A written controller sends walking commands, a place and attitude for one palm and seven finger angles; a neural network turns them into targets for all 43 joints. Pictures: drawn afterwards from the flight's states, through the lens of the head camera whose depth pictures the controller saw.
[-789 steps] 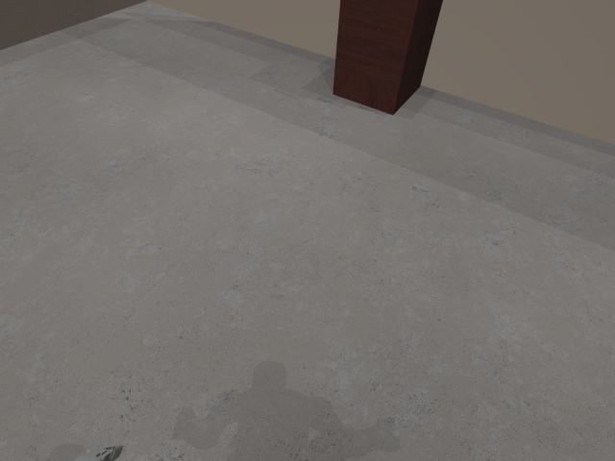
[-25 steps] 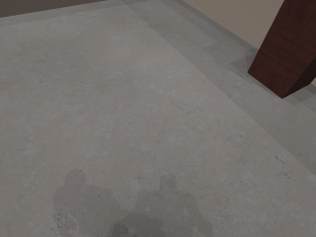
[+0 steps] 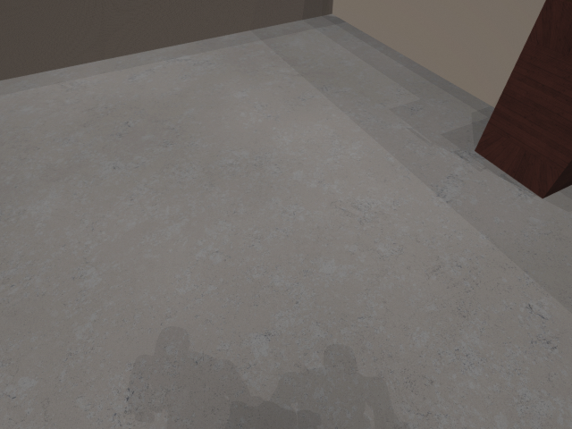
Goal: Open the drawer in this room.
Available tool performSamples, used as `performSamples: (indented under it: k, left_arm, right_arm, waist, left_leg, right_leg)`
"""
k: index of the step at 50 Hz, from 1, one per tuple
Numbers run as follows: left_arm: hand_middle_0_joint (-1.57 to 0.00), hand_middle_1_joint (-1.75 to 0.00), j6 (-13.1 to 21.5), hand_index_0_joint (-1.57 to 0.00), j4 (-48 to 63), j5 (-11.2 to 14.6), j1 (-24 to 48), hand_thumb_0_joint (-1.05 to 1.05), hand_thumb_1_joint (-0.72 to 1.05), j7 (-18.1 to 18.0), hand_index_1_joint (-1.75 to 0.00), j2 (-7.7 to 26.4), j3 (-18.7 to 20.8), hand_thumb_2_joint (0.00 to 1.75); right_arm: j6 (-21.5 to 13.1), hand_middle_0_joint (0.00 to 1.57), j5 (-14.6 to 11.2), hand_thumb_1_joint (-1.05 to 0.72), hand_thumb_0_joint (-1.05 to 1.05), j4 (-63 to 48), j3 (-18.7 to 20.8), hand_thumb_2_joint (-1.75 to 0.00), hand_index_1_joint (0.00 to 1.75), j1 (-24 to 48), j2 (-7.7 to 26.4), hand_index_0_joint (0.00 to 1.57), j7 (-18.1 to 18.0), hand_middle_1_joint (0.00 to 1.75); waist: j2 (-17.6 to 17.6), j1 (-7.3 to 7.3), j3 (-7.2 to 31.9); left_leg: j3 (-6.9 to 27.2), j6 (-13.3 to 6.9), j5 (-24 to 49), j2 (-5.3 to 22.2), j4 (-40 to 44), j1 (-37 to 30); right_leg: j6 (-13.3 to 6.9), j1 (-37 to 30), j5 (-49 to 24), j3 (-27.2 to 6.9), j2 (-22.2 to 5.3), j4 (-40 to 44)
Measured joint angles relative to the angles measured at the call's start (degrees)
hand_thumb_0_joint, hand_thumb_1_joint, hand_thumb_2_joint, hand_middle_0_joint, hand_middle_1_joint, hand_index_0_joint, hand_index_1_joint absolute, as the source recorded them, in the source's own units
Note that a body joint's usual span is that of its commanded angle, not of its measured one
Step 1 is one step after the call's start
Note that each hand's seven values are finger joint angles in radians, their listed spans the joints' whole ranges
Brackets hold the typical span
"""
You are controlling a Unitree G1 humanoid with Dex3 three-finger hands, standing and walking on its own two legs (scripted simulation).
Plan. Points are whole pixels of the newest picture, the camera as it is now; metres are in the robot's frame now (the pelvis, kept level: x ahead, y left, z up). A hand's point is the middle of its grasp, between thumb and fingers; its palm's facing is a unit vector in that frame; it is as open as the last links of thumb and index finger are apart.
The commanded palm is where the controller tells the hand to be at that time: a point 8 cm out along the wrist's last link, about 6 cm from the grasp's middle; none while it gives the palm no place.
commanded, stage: stand and wait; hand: left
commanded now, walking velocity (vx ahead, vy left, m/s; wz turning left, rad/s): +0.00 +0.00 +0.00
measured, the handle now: out of the picture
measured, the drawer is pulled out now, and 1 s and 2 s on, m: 0.00 0.00 0.00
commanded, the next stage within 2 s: turn or walk to find it in 0.04 s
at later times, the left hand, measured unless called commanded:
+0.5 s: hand out of the picture +0.00 +0.23 -0.18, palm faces +0.06 -0.97 -0.23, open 7.4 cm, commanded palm none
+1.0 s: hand out of the picture +0.02 +0.25 -0.16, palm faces +0.20 -0.94 -0.27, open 7.4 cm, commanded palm none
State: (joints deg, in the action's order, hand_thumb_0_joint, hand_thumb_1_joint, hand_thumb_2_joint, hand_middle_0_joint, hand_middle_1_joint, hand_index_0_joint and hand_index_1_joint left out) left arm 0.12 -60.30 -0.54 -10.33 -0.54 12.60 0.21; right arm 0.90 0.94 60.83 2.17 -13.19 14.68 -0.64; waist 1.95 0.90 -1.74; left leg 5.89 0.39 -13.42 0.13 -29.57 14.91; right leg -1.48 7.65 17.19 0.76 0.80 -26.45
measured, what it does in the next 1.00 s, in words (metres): stands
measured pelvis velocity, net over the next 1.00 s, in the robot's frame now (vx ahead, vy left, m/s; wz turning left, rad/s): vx -0.03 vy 0.02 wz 0.22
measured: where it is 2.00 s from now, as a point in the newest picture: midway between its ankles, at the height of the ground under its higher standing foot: outside the picture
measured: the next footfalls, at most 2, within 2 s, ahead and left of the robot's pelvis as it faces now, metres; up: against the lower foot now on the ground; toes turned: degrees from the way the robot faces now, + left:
right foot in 1.06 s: -0.01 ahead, -0.11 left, +0.00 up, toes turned +15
left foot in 1.46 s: -0.08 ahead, +0.14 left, +0.00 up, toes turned +31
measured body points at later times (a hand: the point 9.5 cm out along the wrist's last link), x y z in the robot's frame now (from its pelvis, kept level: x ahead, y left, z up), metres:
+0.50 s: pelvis -0.01 +0.02 +0.00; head +0.01 +0.03 +0.45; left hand +0.00 +0.28 -0.16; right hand +0.07 -0.23 -0.14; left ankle +0.03 +0.15 -0.74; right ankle -0.03 -0.10 -0.74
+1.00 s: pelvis -0.03 +0.02 +0.00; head +0.03 +0.03 +0.45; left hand +0.01 +0.30 -0.14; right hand +0.06 -0.22 -0.15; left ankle +0.03 +0.15 -0.74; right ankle -0.06 -0.12 -0.71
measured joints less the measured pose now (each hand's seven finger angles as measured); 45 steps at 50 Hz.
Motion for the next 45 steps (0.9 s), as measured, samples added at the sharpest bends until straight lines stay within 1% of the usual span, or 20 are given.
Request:
performSamples:
  k: [1, 2, 3, 4, 6, 10, 14, 20, 24, 29, 35, 39, 40, 41, 43, 45]
  left_arm:
    - [-0.2, -0.3, 0.04, -0.2, -0.3, 0.08, -0.26, 0.0, 0.9, 0.06, -0.3, -0.13, -0.11, 0.9]
    - [-0.2, -0.3, 0.04, -0.2, -0.65, 0.11, -0.39, 0.0, 0.9, 0.07, -0.3, -0.19, -0.18, 0.9]
    - [-0.2, -0.3, -0.02, -0.2, -1.0, 0.13, -0.4, 0.0, 0.9, 0.04, -0.3, -0.1, -0.17, 0.9]
    - [-0.2, -0.3, -0.06, -0.2, -1.26, 0.17, -0.51, 0.0, 0.9, 0.0, -0.3, 0.02, -0.11, 0.9]
    - [-0.2, -0.3, -0.27, -0.2, -1.69, 0.31, -0.82, 0.0, 0.9, -0.15, -0.3, 0.26, 0.0, 0.9]
    - [-0.2, -0.3, -0.92, -0.2, -2.22, 0.49, -1.37, 0.0, 0.9, -0.64, -0.3, 0.42, 0.2, 0.9]
    - [-0.2, -0.3, -1.17, -0.2, -3.0, 0.49, -1.93, 0.01, 0.91, -0.66, -0.3, 0.45, 0.1, 0.9]
    - [-0.2, -0.3, -0.94, -0.2, -3.95, 0.4, -2.05, 0.01, 0.91, -0.32, -0.3, 0.63, -0.14, 0.9]
    - [-0.2, -0.3, -0.62, -0.2, -4.06, 0.29, -1.74, 0.01, 0.91, -0.15, -0.3, 1.32, -0.04, 0.9]
    - [-0.2, -0.3, -1.01, -0.2, -2.84, 0.22, -0.95, 0.0, 0.91, -0.71, -0.3, 2.04, 0.51, 0.9]
    - [-0.2, -0.3, -1.57, -0.2, -0.32, -0.07, -0.67, 0.0, 0.91, -0.86, -0.3, 1.83, 1.23, 0.9]
    - [-0.2, -0.3, -2.26, -0.2, 0.95, -0.18, -0.63, 0.0, 0.91, -0.85, -0.3, 1.89, 1.61, 0.9]
    - [-0.2, -0.3, -2.44, -0.2, 1.23, -0.09, -0.38, 0.0, 0.91, -0.88, -0.3, 2.03, 1.73, 0.9]
    - [-0.2, -0.3, -2.62, -0.2, 1.5, -0.03, 0.05, 0.0, 0.91, -0.96, -0.3, 2.2, 1.84, 0.9]
    - [-0.2, -0.3, -2.86, -0.2, 2.2, -0.06, 1.12, 0.0, 0.91, -1.09, -0.3, 2.43, 1.97, 0.9]
    - [-0.2, -0.3, -2.73, -0.2, 3.13, -0.06, 2.11, 0.01, 0.91, -1.07, -0.3, 2.29, 2.01, 0.9]
  right_arm:
    - [-0.16, 0.2, -0.03, -0.91, 0.01, 0.3, -0.04, -0.9, 0.3, -0.1, 0.61, 0.2, -0.04, 0.3]
    - [-0.24, 0.2, -0.04, -0.91, 0.01, 0.77, -0.03, -0.9, 0.3, -0.09, 1.12, 0.2, -0.1, 0.3]
    - [-0.19, 0.2, -0.04, -0.91, 0.01, 1.36, -0.06, -0.9, 0.3, 0.16, 1.34, 0.2, -0.18, 0.3]
    - [-0.12, 0.2, -0.05, -0.91, 0.01, 1.84, -0.17, -0.9, 0.3, 0.46, 1.47, 0.2, -0.22, 0.3]
    - [-0.08, 0.2, -0.09, -0.91, 0.01, 2.29, -0.39, -0.9, 0.3, 1.01, 1.62, 0.2, -0.24, 0.3]
    - [0.18, 0.2, -0.18, -0.91, 0.01, 2.2, -0.7, -0.9, 0.3, 1.75, 1.09, 0.2, -0.3, 0.3]
    - [0.11, 0.2, -0.26, -0.91, 0.01, 2.31, -1.21, -0.9, 0.3, 2.55, -0.38, 0.2, -0.23, 0.3]
    - [-0.46, 0.2, -0.47, -0.91, 0.01, 2.52, -1.89, -0.9, 0.3, 3.94, -2.24, 0.2, 0.11, 0.3]
    - [-0.8, 0.2, -0.54, -0.91, 0.01, 2.39, -1.96, -0.9, 0.3, 4.98, -2.35, 0.2, 0.31, 0.3]
    - [-0.4, 0.2, -0.34, -0.91, 0.01, 1.1, -1.52, -0.9, 0.3, 5.3, -1.77, 0.2, 0.32, 0.3]
    - [0.78, 0.2, -0.07, -0.91, 0.01, -0.9, -0.79, -0.9, 0.3, 4.34, -1.35, 0.2, 0.72, 0.3]
    - [1.13, 0.2, 0.14, -0.91, 0.01, -2.49, -0.37, -0.9, 0.3, 3.43, -1.57, 0.2, 1.01, 0.3]
    - [1.11, 0.2, 0.24, -0.91, 0.01, -2.94, -0.37, -0.9, 0.3, 3.26, -1.77, 0.2, 1.04, 0.3]
    - [1.06, 0.2, 0.31, -0.91, 0.01, -3.38, -0.35, -0.9, 0.3, 3.13, -2.05, 0.2, 1.03, 0.3]
    - [0.93, 0.2, 0.39, -0.91, 0.01, -4.2, -0.31, -0.9, 0.3, 2.81, -2.6, 0.2, 0.86, 0.3]
    - [1.04, 0.2, 0.54, -0.91, 0.01, -4.73, -0.23, -0.9, 0.3, 2.31, -2.77, 0.2, 0.67, 0.3]
  waist:
    - [0.39, 0.0, -0.04]
    - [0.61, 0.04, -0.15]
    - [0.23, -0.12, -0.47]
    - [-0.25, -0.47, -0.82]
    - [-1.01, -0.93, -1.41]
    - [-1.94, -1.2, -2.37]
    - [-2.73, -1.66, -2.92]
    - [-2.79, -2.27, -3.05]
    - [-2.59, -2.47, -2.82]
    - [-2.25, -2.09, -2.11]
    - [-1.89, -2.0, -1.96]
    - [-2.79, -1.75, -2.39]
    - [-3.13, -1.59, -2.56]
    - [-3.34, -1.35, -2.81]
    - [-3.17, -0.77, -3.31]
    - [-2.18, -0.25, -3.52]
  left_leg:
    - [-0.17, -0.06, 2.04, 0.78, 1.14, -0.78]
    - [-0.28, 1.01, 1.71, 1.35, 2.08, -1.36]
    - [-0.29, 1.99, 1.36, 1.31, 2.45, -1.64]
    - [-0.37, 2.56, 1.39, 1.22, 2.82, -1.93]
    - [-0.45, 2.86, 1.82, 1.16, 3.4, -2.14]
    - [0.14, 2.67, 1.9, 0.88, 2.68, -1.31]
    - [0.32, 2.33, 1.71, 0.52, 2.15, -1.03]
    - [0.38, 1.67, 2.13, 0.14, 2.63, -1.26]
    - [0.25, 1.27, 2.73, -0.17, 3.49, -1.54]
    - [1.03, 0.84, 2.82, -1.12, 2.4, 0.31]
    - [2.44, 0.22, 1.25, -2.57, -2.25, 3.99]
    - [2.48, -0.52, -0.22, -3.9, -5.47, 5.79]
    - [2.56, -0.72, -0.25, -4.27, -5.74, 6.2]
    - [2.83, -0.88, 0.09, -4.54, -5.54, 6.53]
    - [4.06, -0.96, 1.68, -4.74, -3.75, 6.88]
    - [5.94, -0.83, 3.79, -4.59, -1.15, 7.01]
  right_leg:
    - [0.0, -0.14, 0.19, 0.48, 0.31, -0.16]
    - [0.03, -0.21, 0.44, 1.0, 0.51, -0.41]
    - [0.08, -0.36, 0.62, 1.22, 0.34, -0.52]
    - [0.13, -0.56, 0.57, 1.19, 0.19, -0.33]
    - [0.24, -0.74, 0.16, 1.12, 0.09, 0.21]
    - [0.42, -0.46, 0.11, 1.74, -0.08, 0.1]
    - [0.74, -0.47, 0.2, 1.95, -0.4, -0.04]
    - [1.35, -1.25, -0.7, 2.05, -0.76, 1.48]
    - [1.74, -1.69, -1.47, 1.96, -1.09, 2.68]
    - [2.33, -0.35, -1.13, 2.86, -1.89, 1.69]
    - [2.87, 2.15, 0.81, 4.45, -2.94, -2.04]
    - [3.57, 3.96, 2.83, 4.66, -4.19, -5.9]
    - [3.49, 4.72, 3.45, 4.53, -4.4, -7.3]
    - [3.37, 5.84, 5.67, 3.79, -4.06, -9.97]
    - [3.09, 8.61, 10.88, 1.76, -2.34, -17.16]
    - [3.02, 10.49, 12.93, 0.6, -0.52, -21.47]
